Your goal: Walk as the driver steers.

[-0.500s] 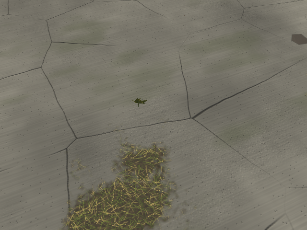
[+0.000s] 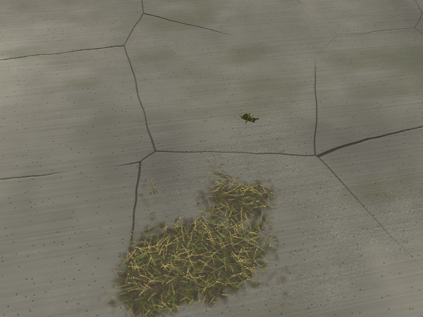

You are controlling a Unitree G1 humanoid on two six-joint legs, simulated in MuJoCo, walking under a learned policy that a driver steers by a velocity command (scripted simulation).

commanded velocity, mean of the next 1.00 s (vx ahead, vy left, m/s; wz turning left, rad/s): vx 0.16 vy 0.00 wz -0.01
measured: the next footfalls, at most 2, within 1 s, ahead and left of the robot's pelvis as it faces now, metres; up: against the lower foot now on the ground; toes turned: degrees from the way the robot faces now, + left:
right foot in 0.26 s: +0.06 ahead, -0.14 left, +0.00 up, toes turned +14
left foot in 0.56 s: -0.01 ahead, +0.11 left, +0.00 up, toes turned +5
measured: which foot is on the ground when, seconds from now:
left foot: down 0.00-0.26, up 0.28-0.54, down 0.56-0.98, up 1.00-1.00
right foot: up 0.00-0.24, down 0.26-0.60, up 0.62-0.94, down 0.96-1.00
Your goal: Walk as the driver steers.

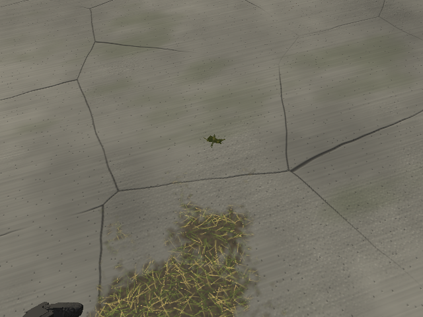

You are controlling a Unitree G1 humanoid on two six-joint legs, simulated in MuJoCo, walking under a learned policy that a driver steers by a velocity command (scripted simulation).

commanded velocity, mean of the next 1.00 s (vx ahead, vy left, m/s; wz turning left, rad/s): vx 0.24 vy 0.00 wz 0.04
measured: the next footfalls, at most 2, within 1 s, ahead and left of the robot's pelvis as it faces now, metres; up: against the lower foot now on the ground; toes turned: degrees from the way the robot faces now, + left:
left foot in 0.48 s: +0.45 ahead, +0.09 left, +0.00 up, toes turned +5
right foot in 0.82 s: +0.44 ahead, -0.16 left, +0.00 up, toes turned +5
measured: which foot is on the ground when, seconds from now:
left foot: up 0.00-0.46, down 0.48-1.00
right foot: down 0.00-0.48, up 0.50-0.80, down 0.82-1.00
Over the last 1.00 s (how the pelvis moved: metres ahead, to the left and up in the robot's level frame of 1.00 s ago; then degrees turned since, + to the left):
0.13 -0.08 -0.03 -4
